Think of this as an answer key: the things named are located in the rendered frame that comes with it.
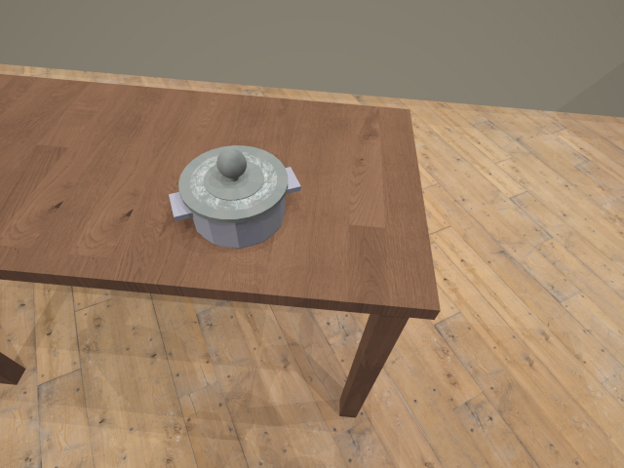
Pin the lid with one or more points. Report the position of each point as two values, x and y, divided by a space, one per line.
210 195

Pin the pot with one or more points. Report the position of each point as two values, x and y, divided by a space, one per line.
242 234

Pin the table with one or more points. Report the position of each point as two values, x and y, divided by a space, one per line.
86 170

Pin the knob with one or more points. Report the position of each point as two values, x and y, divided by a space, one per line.
231 163

